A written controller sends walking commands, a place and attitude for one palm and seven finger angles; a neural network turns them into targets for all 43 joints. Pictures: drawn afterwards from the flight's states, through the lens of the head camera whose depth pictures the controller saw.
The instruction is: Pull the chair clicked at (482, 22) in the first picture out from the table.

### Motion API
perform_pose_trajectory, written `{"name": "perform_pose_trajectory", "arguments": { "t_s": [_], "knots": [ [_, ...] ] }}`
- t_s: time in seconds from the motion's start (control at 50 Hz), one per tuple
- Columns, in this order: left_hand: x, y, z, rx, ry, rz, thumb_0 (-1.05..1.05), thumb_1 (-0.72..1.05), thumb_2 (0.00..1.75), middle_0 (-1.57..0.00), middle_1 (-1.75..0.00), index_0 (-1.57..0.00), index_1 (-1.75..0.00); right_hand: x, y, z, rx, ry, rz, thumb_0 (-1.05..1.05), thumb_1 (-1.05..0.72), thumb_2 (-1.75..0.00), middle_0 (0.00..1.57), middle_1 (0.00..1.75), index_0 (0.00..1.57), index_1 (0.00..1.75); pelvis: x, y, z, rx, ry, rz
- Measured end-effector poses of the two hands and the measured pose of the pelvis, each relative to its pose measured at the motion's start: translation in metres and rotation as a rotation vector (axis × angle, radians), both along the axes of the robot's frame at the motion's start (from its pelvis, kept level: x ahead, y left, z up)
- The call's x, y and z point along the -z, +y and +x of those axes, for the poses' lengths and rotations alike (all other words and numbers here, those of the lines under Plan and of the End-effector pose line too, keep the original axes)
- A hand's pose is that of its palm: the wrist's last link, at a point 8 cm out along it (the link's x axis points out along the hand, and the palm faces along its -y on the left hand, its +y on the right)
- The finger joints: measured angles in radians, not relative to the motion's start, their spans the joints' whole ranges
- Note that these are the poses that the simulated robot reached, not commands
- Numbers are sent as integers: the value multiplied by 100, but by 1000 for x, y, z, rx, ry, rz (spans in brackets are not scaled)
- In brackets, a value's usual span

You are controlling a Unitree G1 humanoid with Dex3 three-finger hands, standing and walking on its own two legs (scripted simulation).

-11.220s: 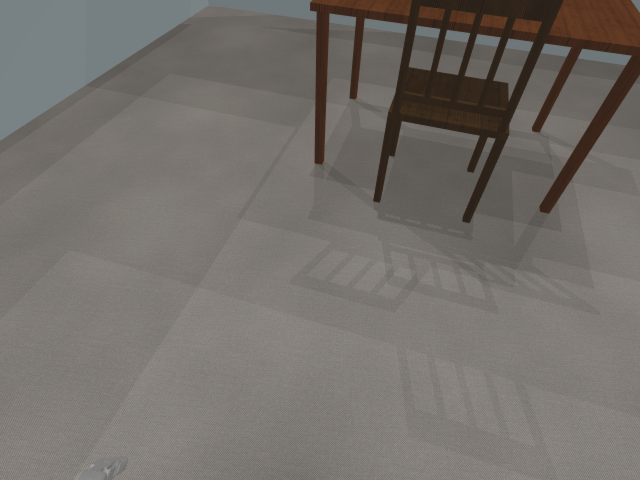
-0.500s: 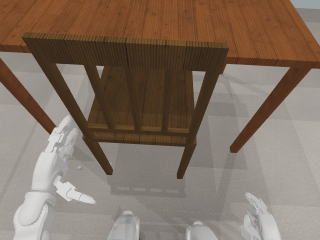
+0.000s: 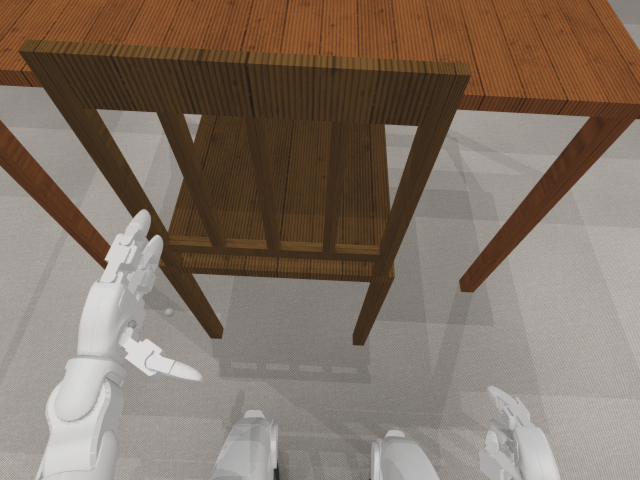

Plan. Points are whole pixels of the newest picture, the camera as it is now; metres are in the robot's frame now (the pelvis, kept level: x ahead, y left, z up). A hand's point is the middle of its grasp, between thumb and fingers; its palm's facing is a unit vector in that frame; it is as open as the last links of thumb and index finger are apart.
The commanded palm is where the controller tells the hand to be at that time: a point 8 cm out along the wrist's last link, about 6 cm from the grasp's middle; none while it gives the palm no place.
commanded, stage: aim the fingers beside a spindle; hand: left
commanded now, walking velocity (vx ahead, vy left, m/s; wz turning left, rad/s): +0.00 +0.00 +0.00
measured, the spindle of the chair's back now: (266, 193) +0.48 +0.10 +0.02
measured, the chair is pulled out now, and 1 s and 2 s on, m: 0.00 0.00 0.00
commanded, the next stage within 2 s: push the fingers through the gap in 1.14 s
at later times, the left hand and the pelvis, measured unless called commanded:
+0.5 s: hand (187, 291) +0.33 +0.18 +0.01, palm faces -0.03 -1.00 -0.04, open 16.9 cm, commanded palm +0.32 +0.23 +0.01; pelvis +0.00 +0.01 -0.01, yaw +0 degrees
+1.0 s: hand (188, 294) +0.33 +0.18 +0.00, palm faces -0.02 -1.00 -0.04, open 16.9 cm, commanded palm +0.31 +0.23 +0.01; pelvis +0.00 +0.00 -0.02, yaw -1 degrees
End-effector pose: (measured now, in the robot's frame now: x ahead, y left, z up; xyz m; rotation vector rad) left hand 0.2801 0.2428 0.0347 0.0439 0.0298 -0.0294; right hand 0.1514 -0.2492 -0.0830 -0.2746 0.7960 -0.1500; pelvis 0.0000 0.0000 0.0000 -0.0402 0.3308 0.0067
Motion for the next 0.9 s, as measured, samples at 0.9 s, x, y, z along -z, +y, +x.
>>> {"name": "perform_pose_trajectory", "arguments": {
  "t_s": [0.9],
  "knots": [
    [28,-10,34,-12,0,-3,-1,-50,30,-6,-8,-6,-8,27,0,-20,27,128,8,1,-90,-90,20,30,20,30,14,3,-3,9,47,-2]
  ]
}}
